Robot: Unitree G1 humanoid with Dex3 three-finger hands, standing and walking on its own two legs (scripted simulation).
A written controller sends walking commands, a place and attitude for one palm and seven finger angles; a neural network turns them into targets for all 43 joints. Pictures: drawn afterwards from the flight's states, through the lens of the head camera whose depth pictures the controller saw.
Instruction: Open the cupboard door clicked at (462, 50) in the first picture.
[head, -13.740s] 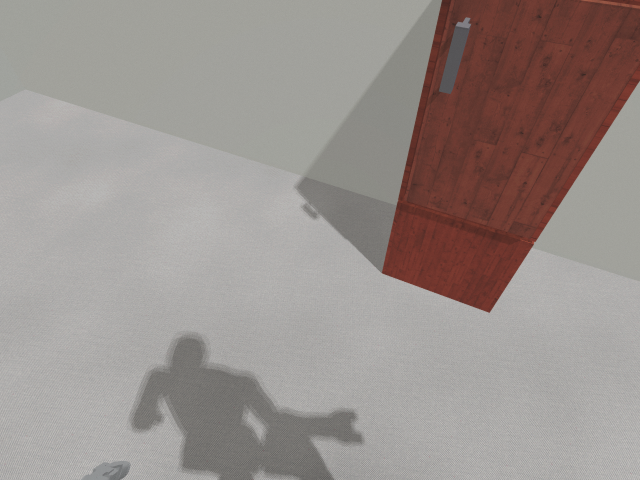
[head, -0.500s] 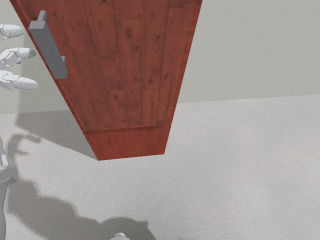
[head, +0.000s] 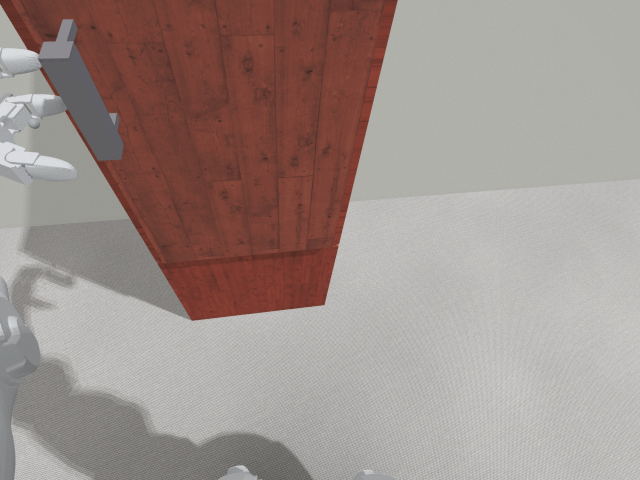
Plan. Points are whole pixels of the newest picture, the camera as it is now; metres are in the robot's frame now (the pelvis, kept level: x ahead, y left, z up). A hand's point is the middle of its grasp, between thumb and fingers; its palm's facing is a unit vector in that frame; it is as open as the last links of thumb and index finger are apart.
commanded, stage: slide the fingers in behind the handle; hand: left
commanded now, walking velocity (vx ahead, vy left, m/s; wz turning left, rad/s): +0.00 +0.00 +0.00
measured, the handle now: (90, 94) +0.53 +0.24 +0.15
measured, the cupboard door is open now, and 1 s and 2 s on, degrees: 0 0 0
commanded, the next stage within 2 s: close the thumb around the handle in 1.36 s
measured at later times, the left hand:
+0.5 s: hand (67, 129) +0.48 +0.25 +0.15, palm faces +0.07 -1.00 +0.02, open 14.0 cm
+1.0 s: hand (100, 125) +0.48 +0.22 +0.15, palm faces +0.08 -1.00 +0.02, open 14.0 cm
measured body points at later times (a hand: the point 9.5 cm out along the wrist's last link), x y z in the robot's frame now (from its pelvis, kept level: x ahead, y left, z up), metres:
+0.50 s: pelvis +0.00 -0.01 +0.00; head +0.07 +0.01 +0.45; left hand +0.47 +0.30 +0.15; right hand +0.03 -0.28 -0.11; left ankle +0.00 +0.11 -0.71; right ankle -0.03 -0.12 -0.71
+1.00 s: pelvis -0.02 -0.01 +0.00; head +0.06 +0.00 +0.44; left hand +0.47 +0.27 +0.15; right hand -0.01 -0.28 -0.11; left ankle +0.00 +0.11 -0.71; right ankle -0.03 -0.12 -0.71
